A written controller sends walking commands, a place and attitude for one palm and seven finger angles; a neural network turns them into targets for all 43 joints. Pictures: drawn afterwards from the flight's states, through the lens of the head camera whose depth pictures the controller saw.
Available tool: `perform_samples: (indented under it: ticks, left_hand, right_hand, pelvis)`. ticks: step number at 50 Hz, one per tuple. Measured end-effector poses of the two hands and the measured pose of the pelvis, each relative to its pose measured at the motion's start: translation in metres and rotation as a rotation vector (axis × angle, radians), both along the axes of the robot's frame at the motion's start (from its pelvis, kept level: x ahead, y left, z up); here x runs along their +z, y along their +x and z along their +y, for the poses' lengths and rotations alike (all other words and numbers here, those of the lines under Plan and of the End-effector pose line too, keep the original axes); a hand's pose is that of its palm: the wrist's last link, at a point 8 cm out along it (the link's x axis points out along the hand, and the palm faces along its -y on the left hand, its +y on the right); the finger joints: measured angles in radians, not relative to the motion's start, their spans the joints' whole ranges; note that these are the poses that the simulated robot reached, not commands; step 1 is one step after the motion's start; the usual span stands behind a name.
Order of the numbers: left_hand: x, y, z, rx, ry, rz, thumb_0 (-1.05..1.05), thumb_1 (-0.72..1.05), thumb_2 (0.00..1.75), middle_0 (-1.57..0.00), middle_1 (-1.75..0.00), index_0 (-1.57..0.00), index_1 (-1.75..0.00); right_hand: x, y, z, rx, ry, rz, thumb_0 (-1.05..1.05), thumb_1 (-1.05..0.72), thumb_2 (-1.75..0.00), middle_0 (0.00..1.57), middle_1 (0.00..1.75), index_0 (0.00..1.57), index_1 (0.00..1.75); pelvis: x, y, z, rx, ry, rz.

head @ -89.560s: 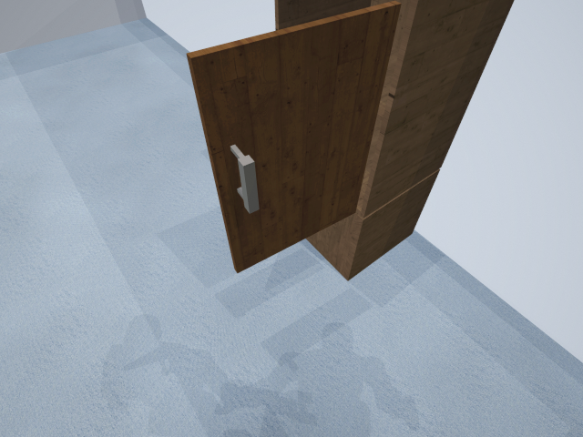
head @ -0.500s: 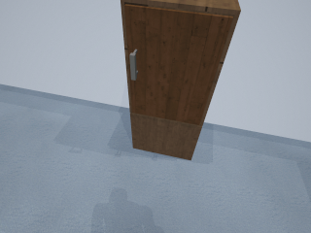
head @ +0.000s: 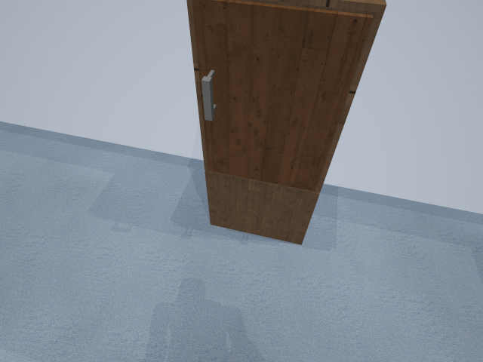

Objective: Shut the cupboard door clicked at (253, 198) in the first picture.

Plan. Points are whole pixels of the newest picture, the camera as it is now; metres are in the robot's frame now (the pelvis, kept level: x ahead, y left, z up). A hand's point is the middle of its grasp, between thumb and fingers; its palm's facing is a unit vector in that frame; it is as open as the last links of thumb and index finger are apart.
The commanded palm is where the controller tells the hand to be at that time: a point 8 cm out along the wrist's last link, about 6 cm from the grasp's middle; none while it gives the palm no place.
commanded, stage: look to check the result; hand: left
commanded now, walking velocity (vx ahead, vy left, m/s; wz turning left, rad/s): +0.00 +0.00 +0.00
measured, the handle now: (210, 95) +0.79 +0.14 +0.01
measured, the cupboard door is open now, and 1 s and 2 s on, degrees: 0 0 0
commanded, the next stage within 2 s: stand and wait in 0.16 s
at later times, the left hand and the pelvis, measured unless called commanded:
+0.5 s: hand out of the picture -0.03 +0.15 -0.18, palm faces +0.05 -0.99 -0.16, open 7.4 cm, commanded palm none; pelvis +0.01 +0.00 +0.00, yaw +0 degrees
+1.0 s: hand out of the picture -0.04 +0.14 -0.18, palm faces +0.06 -0.99 -0.16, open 7.4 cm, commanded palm none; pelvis +0.01 -0.01 +0.00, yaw +0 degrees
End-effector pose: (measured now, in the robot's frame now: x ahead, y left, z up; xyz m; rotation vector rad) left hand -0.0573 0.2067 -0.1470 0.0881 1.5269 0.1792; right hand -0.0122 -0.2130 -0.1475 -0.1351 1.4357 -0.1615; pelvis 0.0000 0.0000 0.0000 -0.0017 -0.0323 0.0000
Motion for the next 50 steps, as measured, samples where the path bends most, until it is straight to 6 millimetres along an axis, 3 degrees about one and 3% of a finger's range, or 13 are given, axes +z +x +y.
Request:
perform_samples:
  ticks: [10,21,34,50]
  left_hand:
    - [-0.003,0.012,-0.008,-0.006,-0.024,-0.017,0.0,0.91,0.9,-0.2,-0.3,-0.2,-0.3]
    - [-0.001,0.022,-0.005,-0.013,-0.012,-0.033,0.0,0.91,0.9,-0.2,-0.3,-0.2,-0.3]
    - [0.0,0.019,-0.002,-0.01,0.003,-0.018,0.0,0.91,0.9,-0.19,-0.3,-0.2,-0.3]
    - [0.0,0.015,-0.013,-0.003,-0.012,-0.004,0.0,0.91,0.9,-0.2,-0.3,-0.2,-0.3]
  right_hand:
    - [0.004,0.015,-0.008,0.013,-0.023,-0.023,0.01,-0.92,-0.9,0.2,0.3,0.2,0.3]
    - [0.002,0.014,-0.006,0.011,-0.012,-0.013,0.01,-0.92,-0.9,0.2,0.3,0.2,0.3]
    - [0.0,0.006,-0.002,0.005,0.009,0.014,0.01,-0.92,-0.9,0.2,0.3,0.2,0.3]
    - [0.0,0.011,-0.007,0.005,0.003,0.006,0.01,-0.92,-0.9,0.2,0.3,0.2,0.3]
  pelvis:
    - [0.001,0.005,-0.002,0.0,0.001,-0.001]
    - [0.001,0.009,-0.003,0.0,0.004,-0.004]
    - [0.001,0.011,-0.005,0.001,0.005,-0.005]
    - [0.001,0.013,-0.008,-0.002,0.009,-0.005]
